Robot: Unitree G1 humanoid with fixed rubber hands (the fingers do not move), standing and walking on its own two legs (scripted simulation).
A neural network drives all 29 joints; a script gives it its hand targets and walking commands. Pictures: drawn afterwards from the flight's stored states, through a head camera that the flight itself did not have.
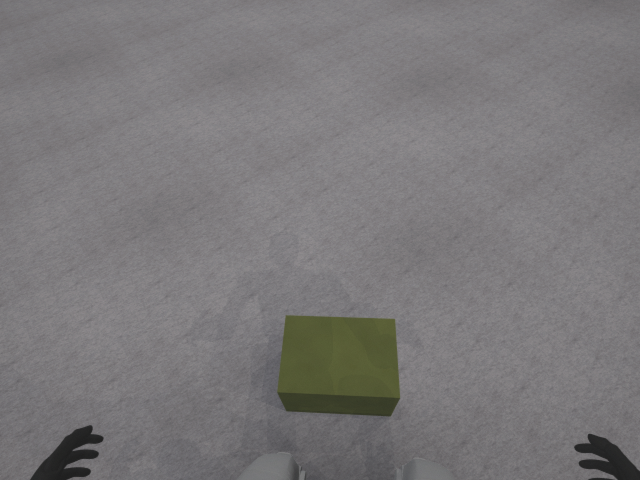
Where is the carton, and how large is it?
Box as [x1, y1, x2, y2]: [277, 315, 399, 415]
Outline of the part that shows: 286,315 277,392 286,410 372,415 391,414 399,398 394,319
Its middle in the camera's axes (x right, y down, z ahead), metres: +0.06 +0.36 +1.10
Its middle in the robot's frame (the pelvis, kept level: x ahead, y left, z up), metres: +0.44 +0.02 -0.64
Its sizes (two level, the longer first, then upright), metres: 0.300 0.205 0.210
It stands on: the floor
